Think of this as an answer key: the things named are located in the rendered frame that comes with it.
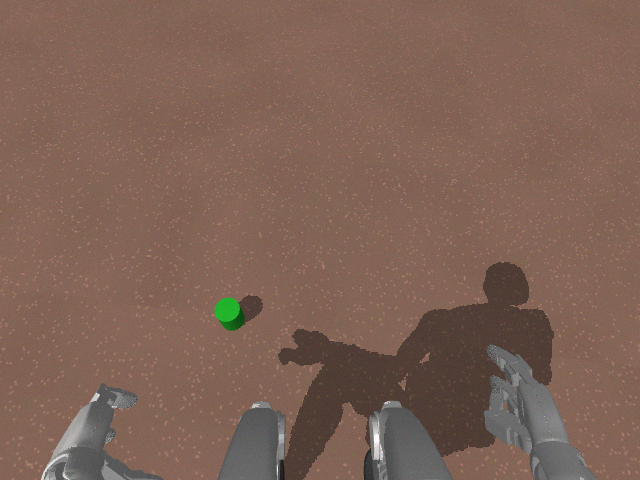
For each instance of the right robot arm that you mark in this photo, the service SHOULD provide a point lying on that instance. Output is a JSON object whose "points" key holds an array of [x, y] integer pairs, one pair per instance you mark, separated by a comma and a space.
{"points": [[555, 460]]}

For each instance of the left robot arm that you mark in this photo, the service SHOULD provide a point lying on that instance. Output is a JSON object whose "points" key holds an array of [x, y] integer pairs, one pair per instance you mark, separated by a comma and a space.
{"points": [[77, 463]]}

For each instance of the right robot hand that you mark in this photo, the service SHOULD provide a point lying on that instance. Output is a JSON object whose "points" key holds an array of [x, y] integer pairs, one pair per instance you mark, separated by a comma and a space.
{"points": [[533, 416]]}

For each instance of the can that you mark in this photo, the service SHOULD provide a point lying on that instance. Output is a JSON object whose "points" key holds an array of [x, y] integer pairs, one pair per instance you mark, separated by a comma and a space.
{"points": [[229, 313]]}

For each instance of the left robot hand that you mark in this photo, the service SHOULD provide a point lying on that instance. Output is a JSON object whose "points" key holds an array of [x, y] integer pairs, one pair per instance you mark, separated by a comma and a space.
{"points": [[91, 428]]}

